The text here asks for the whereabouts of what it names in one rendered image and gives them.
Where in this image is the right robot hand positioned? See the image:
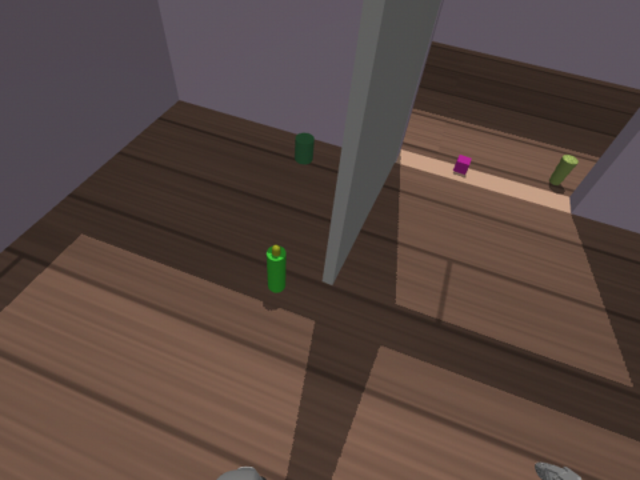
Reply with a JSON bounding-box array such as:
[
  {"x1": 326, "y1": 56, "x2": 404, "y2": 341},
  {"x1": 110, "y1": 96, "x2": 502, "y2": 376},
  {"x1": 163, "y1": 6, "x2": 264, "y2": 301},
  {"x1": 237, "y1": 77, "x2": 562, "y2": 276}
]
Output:
[{"x1": 535, "y1": 462, "x2": 582, "y2": 480}]

